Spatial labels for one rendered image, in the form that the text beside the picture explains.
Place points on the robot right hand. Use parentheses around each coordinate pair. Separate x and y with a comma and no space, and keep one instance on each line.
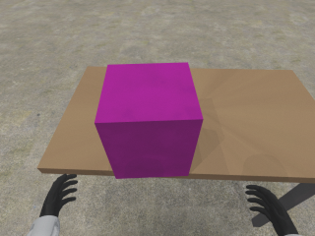
(272,208)

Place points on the table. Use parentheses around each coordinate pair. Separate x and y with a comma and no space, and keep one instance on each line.
(258,125)

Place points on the carton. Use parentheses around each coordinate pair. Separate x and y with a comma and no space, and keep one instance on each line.
(149,119)

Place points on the robot left hand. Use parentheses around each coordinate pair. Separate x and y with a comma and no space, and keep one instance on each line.
(53,201)

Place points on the left robot forearm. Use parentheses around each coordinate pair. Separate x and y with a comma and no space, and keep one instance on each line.
(47,225)

